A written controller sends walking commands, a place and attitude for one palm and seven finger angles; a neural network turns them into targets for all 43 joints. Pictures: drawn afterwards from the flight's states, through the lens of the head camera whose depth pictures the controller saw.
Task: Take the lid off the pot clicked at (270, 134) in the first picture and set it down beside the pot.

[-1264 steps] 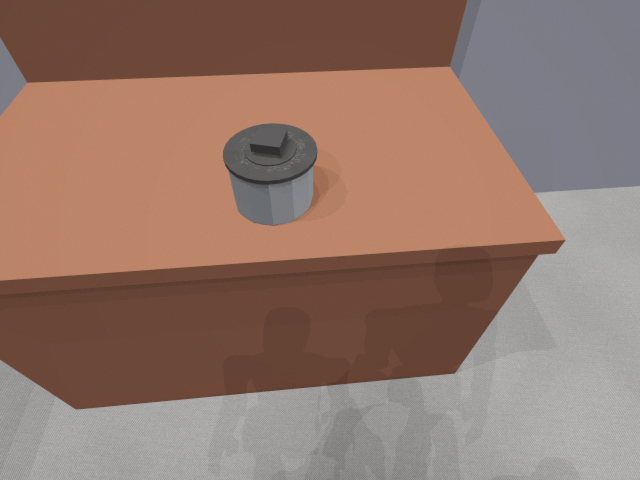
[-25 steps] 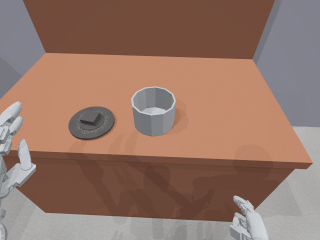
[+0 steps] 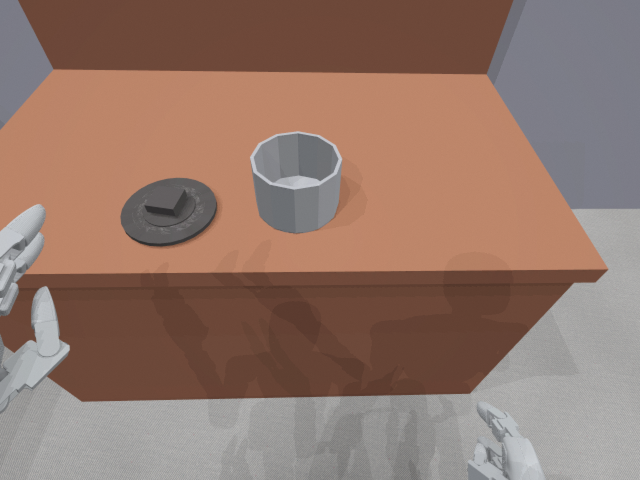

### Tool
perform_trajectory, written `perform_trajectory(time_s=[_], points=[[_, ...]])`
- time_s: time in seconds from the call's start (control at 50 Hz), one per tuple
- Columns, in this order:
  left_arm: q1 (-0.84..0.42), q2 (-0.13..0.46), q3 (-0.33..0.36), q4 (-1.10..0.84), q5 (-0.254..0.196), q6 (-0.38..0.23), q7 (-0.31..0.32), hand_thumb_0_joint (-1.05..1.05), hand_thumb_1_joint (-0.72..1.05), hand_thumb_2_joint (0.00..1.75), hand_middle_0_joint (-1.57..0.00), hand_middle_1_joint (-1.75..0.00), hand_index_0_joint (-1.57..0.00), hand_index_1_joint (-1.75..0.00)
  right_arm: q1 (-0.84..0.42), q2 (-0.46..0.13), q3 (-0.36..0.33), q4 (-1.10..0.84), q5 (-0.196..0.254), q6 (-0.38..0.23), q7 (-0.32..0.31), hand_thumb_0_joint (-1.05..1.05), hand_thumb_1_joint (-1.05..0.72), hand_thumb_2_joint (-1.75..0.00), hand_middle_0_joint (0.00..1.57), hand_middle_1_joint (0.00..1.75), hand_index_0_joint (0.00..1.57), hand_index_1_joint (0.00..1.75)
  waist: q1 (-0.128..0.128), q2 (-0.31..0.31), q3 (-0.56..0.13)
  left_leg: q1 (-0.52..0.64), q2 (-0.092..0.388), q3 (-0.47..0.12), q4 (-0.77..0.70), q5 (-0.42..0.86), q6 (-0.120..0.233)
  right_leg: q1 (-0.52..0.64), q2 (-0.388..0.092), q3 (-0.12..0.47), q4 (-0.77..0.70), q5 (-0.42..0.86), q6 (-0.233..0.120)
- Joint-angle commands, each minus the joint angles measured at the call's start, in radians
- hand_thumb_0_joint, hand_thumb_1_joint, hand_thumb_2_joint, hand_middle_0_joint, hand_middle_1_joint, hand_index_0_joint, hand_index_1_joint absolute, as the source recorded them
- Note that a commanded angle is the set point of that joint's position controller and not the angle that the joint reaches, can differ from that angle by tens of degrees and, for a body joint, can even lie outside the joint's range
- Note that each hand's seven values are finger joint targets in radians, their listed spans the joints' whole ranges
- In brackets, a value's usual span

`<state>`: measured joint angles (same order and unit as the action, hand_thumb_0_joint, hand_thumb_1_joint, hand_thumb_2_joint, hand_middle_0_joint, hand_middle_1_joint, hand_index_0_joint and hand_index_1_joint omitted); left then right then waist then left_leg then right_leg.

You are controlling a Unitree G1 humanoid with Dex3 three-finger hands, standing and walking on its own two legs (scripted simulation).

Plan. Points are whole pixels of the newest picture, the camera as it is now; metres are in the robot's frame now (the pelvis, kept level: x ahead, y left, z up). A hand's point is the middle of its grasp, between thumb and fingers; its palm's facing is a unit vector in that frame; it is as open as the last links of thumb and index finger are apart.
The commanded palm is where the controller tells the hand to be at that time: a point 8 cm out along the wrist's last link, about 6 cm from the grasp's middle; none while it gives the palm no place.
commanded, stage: step back with the hand held close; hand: left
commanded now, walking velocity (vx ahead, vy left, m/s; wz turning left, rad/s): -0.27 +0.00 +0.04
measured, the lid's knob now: (166, 200) +0.55 +0.30 -0.01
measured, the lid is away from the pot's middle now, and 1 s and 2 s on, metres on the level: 0.23 0.23 0.23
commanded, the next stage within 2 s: stop stepping back and stand still in 0.90 s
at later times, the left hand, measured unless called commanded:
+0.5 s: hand (46, 411) +0.15 +0.22 +0.17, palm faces +0.21 -0.85 -0.48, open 7.4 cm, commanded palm +0.08 +0.28 +0.19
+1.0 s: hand out of the picture +0.06 +0.25 +0.18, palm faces +0.20 -0.87 -0.45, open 7.4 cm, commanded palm +0.01 +0.30 +0.19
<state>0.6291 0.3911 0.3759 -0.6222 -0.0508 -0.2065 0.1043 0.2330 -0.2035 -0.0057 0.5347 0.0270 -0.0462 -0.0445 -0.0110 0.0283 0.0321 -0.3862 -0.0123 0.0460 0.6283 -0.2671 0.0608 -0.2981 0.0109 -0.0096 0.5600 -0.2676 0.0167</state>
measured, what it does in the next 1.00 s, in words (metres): walks backwards: right foot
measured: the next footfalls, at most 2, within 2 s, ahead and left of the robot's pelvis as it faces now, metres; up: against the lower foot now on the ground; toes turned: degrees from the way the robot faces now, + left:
right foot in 0.26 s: -0.04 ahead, -0.12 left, +0.00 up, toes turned +1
right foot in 1.02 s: -0.22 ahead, -0.11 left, +0.00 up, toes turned -4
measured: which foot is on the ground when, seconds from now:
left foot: down 0.00-1.00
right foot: down 0.00-0.12, up 0.14-0.24, down 0.26-0.72, up 0.74-1.00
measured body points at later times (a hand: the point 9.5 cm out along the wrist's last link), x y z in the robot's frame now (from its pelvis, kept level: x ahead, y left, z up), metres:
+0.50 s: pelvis -0.06 +0.00 +0.00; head -0.02 +0.02 +0.45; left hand +0.13 +0.26 +0.20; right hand +0.13 -0.24 -0.06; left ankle +0.05 +0.07 -0.73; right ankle -0.08 -0.13 -0.73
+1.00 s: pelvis -0.14 +0.03 +0.01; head -0.11 +0.07 +0.46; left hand +0.05 +0.29 +0.20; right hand +0.01 -0.20 -0.05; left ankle -0.01 +0.08 -0.73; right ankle -0.24 -0.11 -0.72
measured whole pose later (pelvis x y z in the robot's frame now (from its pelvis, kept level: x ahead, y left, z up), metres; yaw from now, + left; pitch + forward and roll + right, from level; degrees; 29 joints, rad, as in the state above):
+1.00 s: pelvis -0.14 +0.03 +0.01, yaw -4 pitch +4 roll -4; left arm 0.64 0.49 0.39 -0.68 -0.06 -0.26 0.10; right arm 0.22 -0.14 0.02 0.58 -0.03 -0.13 -0.04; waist 0.00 -0.03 -0.02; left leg -0.46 0.02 0.03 0.36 0.03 0.07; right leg -0.12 0.06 0.01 0.38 -0.36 -0.03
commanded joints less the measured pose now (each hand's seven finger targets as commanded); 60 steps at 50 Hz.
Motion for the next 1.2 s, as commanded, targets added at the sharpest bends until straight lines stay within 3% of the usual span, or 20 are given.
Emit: perform_trajectory(time_s=[0.0,0.12,0.26,0.34,0.48,0.54,0.58,0.62,0.66,0.72,0.78,0.9,0.96,0.98,1.0,1.02,1.04,1.1,1.14,1.18], points=[[-0.017,0.182,0.121,-0.206,0.0,-0.074,0.038,0.0,0.9,0.9,-0.2,-0.3,-0.2,-0.3,-0.08,-0.127,-0.064,-0.15,-0.01,-0.049,-0.016,0.0,-0.9,-0.9,0.2,0.3,0.2,0.3,-0.016,-0.092,-0.08,0.095,0.048,-0.126,-0.024,-0.097,-0.02,-0.117,-0.19,0.195,-0.211,-0.004,-0.108],[-0.027,0.176,0.144,-0.234,0.032,-0.1,0.046,0.0,0.9,0.9,-0.2,-0.3,-0.2,-0.3,-0.109,-0.145,-0.049,-0.167,-0.019,-0.085,-0.041,0.0,-0.9,-0.9,0.2,0.3,0.2,0.3,0.007,0.251,-0.069,-0.252,0.259,-0.352,-0.477,-0.405,0.063,0.214,0.032,0.012,0.188,-0.042,-0.003],[-0.002,0.162,0.114,-0.215,0.012,-0.113,0.014,0.0,0.9,0.9,-0.2,-0.3,-0.2,-0.3,-0.089,-0.156,-0.056,-0.125,-0.025,-0.121,-0.021,0.0,-0.9,-0.9,0.2,0.3,0.2,0.3,0.013,0.078,-0.118,-0.001,0.196,-0.242,-0.29,0.038,0.047,0.145,0.02,0.035,-0.067,0.094,-0.008],[0.005,0.177,0.115,-0.232,-0.001,-0.117,0.009,0.0,0.9,0.9,-0.2,-0.3,-0.2,-0.3,-0.08,-0.146,-0.07,-0.116,-0.016,-0.089,-0.014,0.0,-0.9,-0.9,0.2,0.3,0.2,0.3,0.012,-0.012,-0.323,0.332,0.146,-0.112,-0.125,0.565,0.006,0.066,-0.023,0.059,-0.081,0.39,0.018],[0.022,0.201,0.143,-0.215,-0.015,-0.112,0.003,0.0,0.9,0.9,-0.2,-0.3,-0.2,-0.3,-0.133,-0.136,-0.072,-0.171,-0.012,-0.05,-0.008,0.0,-0.9,-0.9,0.2,0.3,0.2,0.3,0.003,0.023,-0.128,0.03,0.107,-0.118,-0.187,-0.127,-0.012,0.022,-0.049,0.1,-0.165,0.044,-0.033],[-0.004,0.197,0.118,-0.192,-0.018,-0.122,0.019,0.0,0.9,0.9,-0.2,-0.3,-0.2,-0.3,-0.1,-0.122,-0.081,-0.139,-0.015,-0.047,-0.009,0.0,-0.9,-0.9,0.2,0.3,0.2,0.3,-0.015,-0.108,-0.076,0.165,0.016,-0.088,0.095,-0.107,-0.057,-0.266,-0.211,0.256,-0.346,-0.17,-0.133],[-0.038,0.179,0.098,-0.159,-0.008,-0.109,0.031,0.0,0.9,0.9,-0.2,-0.3,-0.2,-0.3,-0.092,-0.1,-0.076,-0.115,-0.019,-0.04,-0.009,0.0,-0.9,-0.9,0.2,0.3,0.2,0.3,-0.032,-0.155,-0.067,0.177,0.004,-0.093,0.191,-0.055,-0.054,-0.289,-0.264,0.247,-0.33,-0.005,-0.151],[-0.089,0.17,0.074,-0.176,-0.002,-0.112,0.035,0.0,0.9,0.9,-0.2,-0.3,-0.2,-0.3,-0.096,-0.106,-0.068,-0.114,-0.023,-0.041,-0.015,0.0,-0.9,-0.9,0.2,0.3,0.2,0.3,-0.042,-0.084,-0.029,0.143,0.04,-0.134,0.03,-0.022,-0.041,-0.23,-0.204,0.181,-0.248,0.106,-0.118],[-0.091,0.174,0.081,-0.185,0.007,-0.124,0.037,0.0,0.9,0.9,-0.2,-0.3,-0.2,-0.3,-0.111,-0.142,-0.068,-0.127,-0.026,-0.057,-0.03,0.0,-0.9,-0.9,0.2,0.3,0.2,0.3,-0.026,0.064,-0.018,0.017,0.126,-0.233,-0.244,0.068,-0.001,-0.066,-0.028,0.062,-0.112,0.105,-0.041],[-0.063,0.203,0.125,-0.229,0.018,-0.137,0.02,0.0,0.9,0.9,-0.2,-0.3,-0.2,-0.3,-0.113,-0.152,-0.07,-0.142,-0.045,-0.101,-0.03,0.0,-0.9,-0.9,0.2,0.3,0.2,0.3,-0.002,0.302,-0.125,-0.193,0.313,-0.446,-0.538,-0.247,0.083,0.179,0.078,0.062,0.288,-0.146,-0.016],[0.009,0.164,0.105,-0.263,-0.002,-0.112,0.029,0.0,0.9,0.9,-0.2,-0.3,-0.2,-0.3,-0.069,-0.129,-0.076,-0.116,-0.042,-0.129,-0.007,0.0,-0.9,-0.9,0.2,0.3,0.2,0.3,0.02,0.124,-0.188,0.065,0.282,-0.364,-0.428,0.019,0.088,0.016,0.056,0.075,0.242,-0.236,-0.023],[0.024,0.194,0.103,-0.243,-0.008,-0.095,0.022,0.0,0.9,0.9,-0.2,-0.3,-0.2,-0.3,-0.072,-0.131,-0.062,-0.08,-0.059,-0.134,-0.005,0.0,-0.9,-0.9,0.2,0.3,0.2,0.3,0.022,0.178,-0.214,0.15,0.208,-0.246,-0.454,0.005,-0.015,0.142,0.072,-0.002,-0.153,-0.106,-0.038],[-0.02,0.223,0.124,-0.224,-0.014,-0.125,0.005,0.0,0.9,0.9,-0.2,-0.3,-0.2,-0.3,-0.08,-0.134,-0.065,-0.073,-0.058,-0.116,-0.014,0.0,-0.9,-0.9,0.2,0.3,0.2,0.3,0.013,0.124,-0.205,0.16,0.155,-0.17,-0.365,-0.05,-0.063,0.143,0.019,0.013,-0.289,-0.036,-0.069],[-0.072,0.009,-0.231,0.692,0.105,0.099,-0.126,0.0,0.9,0.9,-0.2,-0.3,-0.2,-0.3,-0.059,-0.334,-0.095,0.159,-0.012,-0.101,0.022,0.0,-0.9,-0.9,0.2,0.3,0.2,0.3,-0.035,0.072,-0.127,-0.033,0.177,-0.392,0.07,0.196,-0.016,0.027,-0.175,0.146,-0.137,0.215,-0.088],[-0.149,0.172,0.119,-0.297,-0.029,-0.078,-0.039,0.0,0.9,0.9,-0.2,-0.3,-0.2,-0.3,-0.081,-0.061,-0.076,-0.069,-0.055,-0.123,0.016,0.0,-0.9,-0.9,0.2,0.3,0.2,0.3,0.017,-0.077,-0.29,0.418,0.055,-0.157,0.009,-0.009,-0.088,-0.104,-0.15,0.039,-0.319,0.013,-0.113],[-0.116,0.291,0.141,-0.312,-0.018,-0.123,-0.02,0.0,0.9,0.9,-0.2,-0.3,-0.2,-0.3,-0.093,-0.125,-0.067,-0.094,-0.023,-0.124,-0.015,0.0,-0.9,-0.9,0.2,0.3,0.2,0.3,-0.008,-0.193,-0.211,0.366,0.005,-0.067,0.081,-0.099,-0.085,-0.236,-0.171,0.085,-0.378,-0.234,-0.147],[0.006,0.234,0.141,-0.268,-0.038,-0.107,-0.012,0.0,0.9,0.9,-0.2,-0.3,-0.2,-0.3,-0.084,-0.121,-0.078,-0.088,-0.022,-0.117,-0.021,0.0,-0.9,-0.9,0.2,0.3,0.2,0.3,-0.009,-0.238,-0.155,0.348,-0.007,-0.078,0.191,-0.03,-0.09,-0.266,-0.214,0.113,-0.358,-0.24,-0.182],[0.016,0.207,0.129,-0.323,-0.032,-0.045,0.007,0.0,0.9,0.9,-0.2,-0.3,-0.2,-0.3,-0.138,-0.101,-0.051,-0.115,-0.006,-0.089,-0.026,0.0,-0.9,-0.9,0.2,0.3,0.2,0.3,-0.03,-0.018,-0.035,0.249,0.033,-0.122,0.101,-0.048,-0.066,-0.288,-0.17,0.059,-0.249,-0.241,-0.133],[-0.041,0.19,0.115,-0.305,-0.024,-0.032,0.023,0.0,0.9,0.9,-0.2,-0.3,-0.2,-0.3,-0.131,-0.116,-0.032,-0.121,-0.01,-0.103,-0.039,0.0,-0.9,-0.9,0.2,0.3,0.2,0.3,-0.022,0.164,0.059,0.094,0.097,-0.283,-0.265,-0.31,-0.05,-0.193,-0.009,-0.023,-0.14,-0.356,-0.065],[-0.068,0.2,0.138,-0.284,-0.014,-0.027,0.041,0.0,0.9,0.9,-0.2,-0.3,-0.2,-0.3,-0.12,-0.132,-0.033,-0.111,-0.025,-0.127,-0.047,0.0,-0.9,-0.9,0.2,0.3,0.2,0.3,0.006,0.381,0.003,-0.098,0.178,-0.464,-0.675,-0.704,-0.141,0.085,0.167,-0.088,0.189,-0.355,-0.044]])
